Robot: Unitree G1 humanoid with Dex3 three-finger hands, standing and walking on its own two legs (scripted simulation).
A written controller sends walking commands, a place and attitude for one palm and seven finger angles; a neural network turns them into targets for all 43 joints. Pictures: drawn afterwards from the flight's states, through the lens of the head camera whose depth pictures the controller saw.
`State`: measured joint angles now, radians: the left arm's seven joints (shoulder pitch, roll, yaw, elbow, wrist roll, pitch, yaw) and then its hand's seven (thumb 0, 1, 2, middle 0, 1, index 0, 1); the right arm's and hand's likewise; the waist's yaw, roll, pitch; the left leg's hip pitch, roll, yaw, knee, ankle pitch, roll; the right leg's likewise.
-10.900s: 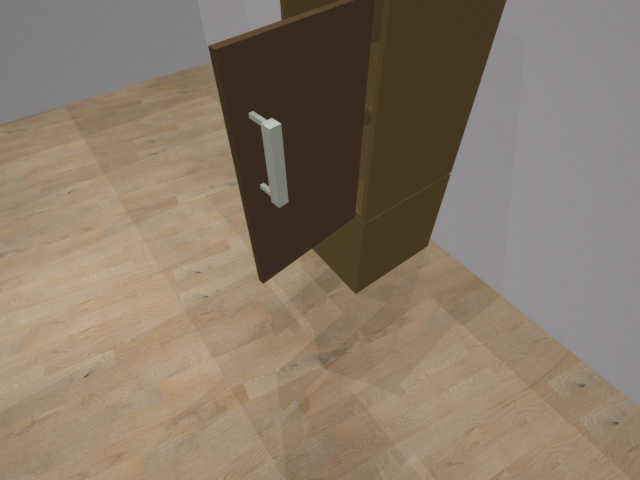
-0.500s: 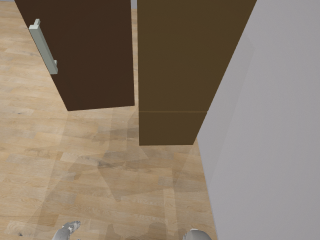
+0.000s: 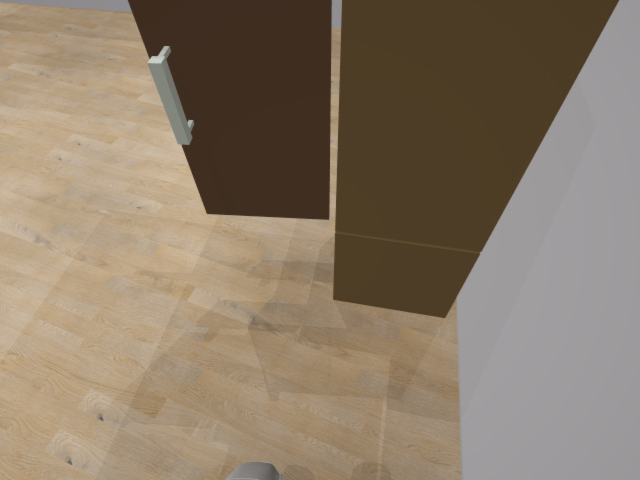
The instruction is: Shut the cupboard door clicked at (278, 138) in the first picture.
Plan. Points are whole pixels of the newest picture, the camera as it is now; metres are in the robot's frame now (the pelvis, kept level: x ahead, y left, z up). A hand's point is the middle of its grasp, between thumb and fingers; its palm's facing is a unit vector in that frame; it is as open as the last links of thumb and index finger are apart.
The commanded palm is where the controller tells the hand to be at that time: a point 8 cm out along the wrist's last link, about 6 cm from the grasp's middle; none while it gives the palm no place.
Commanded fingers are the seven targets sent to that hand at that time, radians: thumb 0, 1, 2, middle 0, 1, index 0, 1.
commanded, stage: take the last steps up to it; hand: left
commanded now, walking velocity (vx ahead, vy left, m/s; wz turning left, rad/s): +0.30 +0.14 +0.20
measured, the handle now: (175, 97) +0.76 +0.35 +0.04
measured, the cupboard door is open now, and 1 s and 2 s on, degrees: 97 97 97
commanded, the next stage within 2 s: come to a stop and stand still in 0.70 s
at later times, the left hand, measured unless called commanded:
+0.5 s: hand (153, 469) +0.14 +0.26 -0.17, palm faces +0.08 -0.98 -0.18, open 7.4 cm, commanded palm none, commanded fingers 0.00 0.90 0.90 -0.20 -0.30 -0.20 -0.30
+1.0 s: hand (174, 386) +0.27 +0.27 -0.19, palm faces +0.12 -0.97 -0.21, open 7.3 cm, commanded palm none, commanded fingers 0.00 0.90 0.90 -0.20 -0.30 -0.20 -0.30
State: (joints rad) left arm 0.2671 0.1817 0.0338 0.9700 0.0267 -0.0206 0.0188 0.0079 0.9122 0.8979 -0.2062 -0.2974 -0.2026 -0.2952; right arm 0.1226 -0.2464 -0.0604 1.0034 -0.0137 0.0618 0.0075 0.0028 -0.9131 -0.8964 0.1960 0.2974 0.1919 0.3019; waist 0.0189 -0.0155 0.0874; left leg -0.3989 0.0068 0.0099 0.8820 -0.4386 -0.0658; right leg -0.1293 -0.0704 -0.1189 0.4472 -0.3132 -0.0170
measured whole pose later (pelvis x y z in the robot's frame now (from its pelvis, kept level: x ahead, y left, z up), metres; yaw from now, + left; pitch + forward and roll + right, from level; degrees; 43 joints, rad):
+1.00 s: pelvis +0.26 +0.09 -0.01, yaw +3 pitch -1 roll -1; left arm 0.26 0.17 0.04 1.06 0.02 -0.02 0.03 -0.01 0.93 0.90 -0.20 -0.30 -0.20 -0.29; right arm 0.20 -0.19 -0.04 1.05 -0.02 -0.01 -0.01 0.01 -0.95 -0.90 0.20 0.30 0.19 0.30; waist 0.02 0.02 0.05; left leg -0.37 0.07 0.06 0.54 -0.09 -0.02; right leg -0.16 -0.04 -0.13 0.52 -0.33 0.01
